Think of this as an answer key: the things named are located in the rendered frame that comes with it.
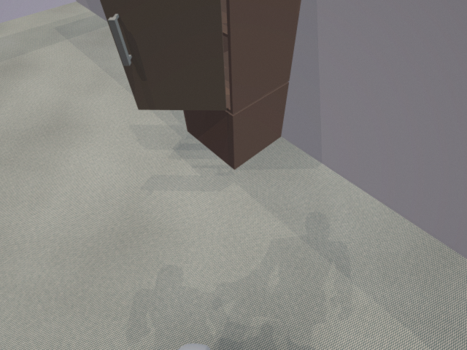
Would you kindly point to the handle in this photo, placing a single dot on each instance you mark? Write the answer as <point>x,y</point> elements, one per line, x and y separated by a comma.
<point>117,34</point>

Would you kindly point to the cupboard door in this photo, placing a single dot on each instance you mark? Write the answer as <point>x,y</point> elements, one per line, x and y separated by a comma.
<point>177,52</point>

